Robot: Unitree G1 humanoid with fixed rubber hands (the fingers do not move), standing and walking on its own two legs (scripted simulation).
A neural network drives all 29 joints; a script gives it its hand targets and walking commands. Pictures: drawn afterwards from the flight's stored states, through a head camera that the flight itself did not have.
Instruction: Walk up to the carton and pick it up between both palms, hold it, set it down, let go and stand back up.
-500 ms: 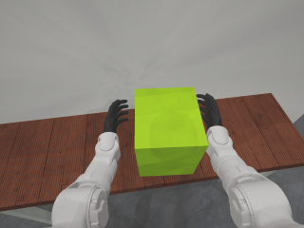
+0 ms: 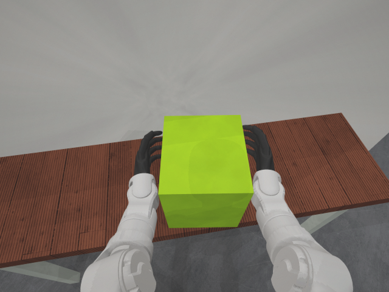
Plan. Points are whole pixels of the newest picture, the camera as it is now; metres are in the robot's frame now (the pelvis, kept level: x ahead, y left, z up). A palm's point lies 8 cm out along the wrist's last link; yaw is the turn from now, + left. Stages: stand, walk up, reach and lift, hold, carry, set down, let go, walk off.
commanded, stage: reach and lift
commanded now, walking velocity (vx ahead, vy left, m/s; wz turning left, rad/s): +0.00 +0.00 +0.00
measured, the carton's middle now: (202, 174) +0.39 +0.03 -0.03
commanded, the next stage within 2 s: none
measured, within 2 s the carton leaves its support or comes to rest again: leaves its support in 1.26 s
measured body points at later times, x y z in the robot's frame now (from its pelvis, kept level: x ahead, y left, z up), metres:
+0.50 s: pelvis +0.00 +0.01 +0.00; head +0.08 +0.04 +0.45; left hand +0.39 +0.18 +0.01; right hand +0.42 -0.07 +0.04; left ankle +0.02 +0.11 -0.74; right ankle -0.02 -0.11 -0.74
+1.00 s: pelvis +0.02 -0.01 +0.01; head +0.10 +0.02 +0.45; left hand +0.40 +0.17 +0.01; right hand +0.43 -0.08 +0.03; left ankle +0.02 +0.11 -0.74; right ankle -0.02 -0.11 -0.74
